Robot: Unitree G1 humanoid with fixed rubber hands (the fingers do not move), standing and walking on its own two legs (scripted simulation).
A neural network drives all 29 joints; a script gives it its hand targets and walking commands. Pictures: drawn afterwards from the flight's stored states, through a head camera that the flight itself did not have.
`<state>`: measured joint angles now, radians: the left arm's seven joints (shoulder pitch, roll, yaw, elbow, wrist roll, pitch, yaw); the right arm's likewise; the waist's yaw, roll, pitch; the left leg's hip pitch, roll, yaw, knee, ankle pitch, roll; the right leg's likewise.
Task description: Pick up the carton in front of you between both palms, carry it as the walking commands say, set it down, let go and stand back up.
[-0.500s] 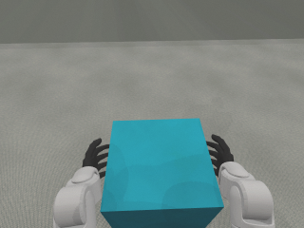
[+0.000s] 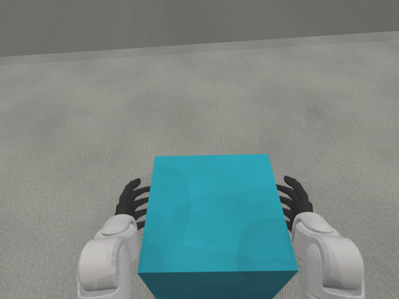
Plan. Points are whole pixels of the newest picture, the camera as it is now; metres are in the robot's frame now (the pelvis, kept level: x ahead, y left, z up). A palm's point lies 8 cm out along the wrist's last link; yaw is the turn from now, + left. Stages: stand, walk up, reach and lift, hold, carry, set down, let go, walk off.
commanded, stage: carry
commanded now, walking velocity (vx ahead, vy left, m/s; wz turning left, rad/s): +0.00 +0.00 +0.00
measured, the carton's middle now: (212, 235) +0.26 +0.00 +0.01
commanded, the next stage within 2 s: hold in 1.44 s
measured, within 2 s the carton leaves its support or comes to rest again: neither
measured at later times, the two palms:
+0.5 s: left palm (123, 160) +0.37 +0.16 +0.11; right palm (277, 155) +0.36 -0.13 +0.11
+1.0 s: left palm (129, 173) +0.38 +0.17 +0.05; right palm (266, 169) +0.38 -0.13 +0.05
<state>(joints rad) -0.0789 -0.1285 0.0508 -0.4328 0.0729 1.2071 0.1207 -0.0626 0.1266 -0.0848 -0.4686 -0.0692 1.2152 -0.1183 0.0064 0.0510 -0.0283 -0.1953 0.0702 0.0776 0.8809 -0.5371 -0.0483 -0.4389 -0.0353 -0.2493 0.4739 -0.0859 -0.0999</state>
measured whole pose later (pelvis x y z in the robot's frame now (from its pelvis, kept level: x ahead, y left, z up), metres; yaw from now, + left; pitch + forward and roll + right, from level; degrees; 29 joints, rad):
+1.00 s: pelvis +0.11 +0.03 +0.01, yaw -1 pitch +2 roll +0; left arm -0.14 -0.13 0.12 0.06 0.21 0.82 0.02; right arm -0.14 0.13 -0.13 0.07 -0.21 0.81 -0.03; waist 0.00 0.00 -0.11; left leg -0.20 0.04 0.14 0.49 -0.33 0.01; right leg -0.28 -0.08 -0.20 0.50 -0.26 -0.01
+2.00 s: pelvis +0.04 +0.01 +0.01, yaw +3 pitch -10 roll +0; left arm -0.27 -0.15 0.23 0.27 0.28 0.71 -0.02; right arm -0.26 0.15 -0.22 0.23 -0.29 0.73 0.01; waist -0.01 0.02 0.06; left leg -0.05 0.00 0.00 0.42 -0.20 0.01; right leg -0.08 -0.01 -0.02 0.41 -0.16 -0.01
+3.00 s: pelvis +0.02 +0.03 -0.12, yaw +2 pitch +36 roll +0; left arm -0.70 -0.09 0.40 0.59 0.21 0.20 0.01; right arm -0.66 0.13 -0.45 0.53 -0.22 0.19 -0.02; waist -0.02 0.02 -0.16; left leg -1.42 -0.06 -0.02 1.23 -0.45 0.02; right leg -1.45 0.02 0.04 1.18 -0.37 0.02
